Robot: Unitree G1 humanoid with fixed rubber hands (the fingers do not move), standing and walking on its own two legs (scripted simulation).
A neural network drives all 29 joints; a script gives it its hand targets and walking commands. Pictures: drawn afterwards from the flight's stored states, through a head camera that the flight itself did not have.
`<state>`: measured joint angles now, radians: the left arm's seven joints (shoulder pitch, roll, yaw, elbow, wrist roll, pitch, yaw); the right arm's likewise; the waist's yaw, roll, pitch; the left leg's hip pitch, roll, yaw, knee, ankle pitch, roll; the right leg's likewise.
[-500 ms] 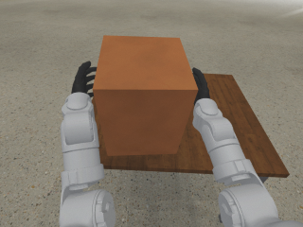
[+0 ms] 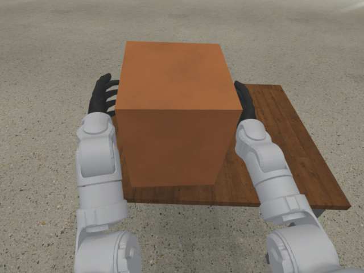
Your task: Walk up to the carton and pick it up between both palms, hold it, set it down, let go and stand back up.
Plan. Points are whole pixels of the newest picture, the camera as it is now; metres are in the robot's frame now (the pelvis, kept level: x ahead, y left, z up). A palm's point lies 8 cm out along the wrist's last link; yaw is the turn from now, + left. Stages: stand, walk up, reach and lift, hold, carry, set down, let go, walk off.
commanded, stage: hold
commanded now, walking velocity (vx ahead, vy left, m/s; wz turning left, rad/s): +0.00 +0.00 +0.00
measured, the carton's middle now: (173, 118) +0.40 +0.00 +0.16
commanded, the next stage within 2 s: set down in 0.80 s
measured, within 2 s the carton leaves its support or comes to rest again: neither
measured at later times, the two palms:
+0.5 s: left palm (97, 118) +0.36 +0.15 +0.21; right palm (241, 121) +0.35 -0.14 +0.18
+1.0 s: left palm (100, 113) +0.36 +0.14 +0.21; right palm (243, 118) +0.36 -0.14 +0.19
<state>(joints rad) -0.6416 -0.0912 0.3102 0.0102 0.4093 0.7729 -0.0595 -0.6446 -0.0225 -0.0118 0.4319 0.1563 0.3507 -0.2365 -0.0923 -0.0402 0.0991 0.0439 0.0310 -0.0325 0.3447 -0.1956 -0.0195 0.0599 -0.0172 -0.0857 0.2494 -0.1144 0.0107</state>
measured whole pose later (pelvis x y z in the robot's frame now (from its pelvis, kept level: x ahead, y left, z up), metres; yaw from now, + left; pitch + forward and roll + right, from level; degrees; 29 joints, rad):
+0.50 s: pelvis -0.01 +0.00 +0.00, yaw +1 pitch -11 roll -1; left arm -0.65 -0.07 0.30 0.04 0.40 0.77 -0.06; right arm -0.65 0.00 -0.03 0.46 0.14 0.32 -0.23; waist -0.10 -0.05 0.11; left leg 0.04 0.02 -0.04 0.35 -0.19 -0.02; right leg 0.06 -0.02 -0.09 0.25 -0.11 0.01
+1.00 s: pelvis +0.00 +0.00 +0.00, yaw +1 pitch -11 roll -1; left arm -0.63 -0.08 0.30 0.03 0.41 0.70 -0.07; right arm -0.63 0.02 -0.06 0.46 0.09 0.25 -0.21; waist -0.11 -0.06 0.11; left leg 0.06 0.02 -0.03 0.32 -0.19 -0.02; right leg 0.08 -0.03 -0.09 0.25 -0.12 0.01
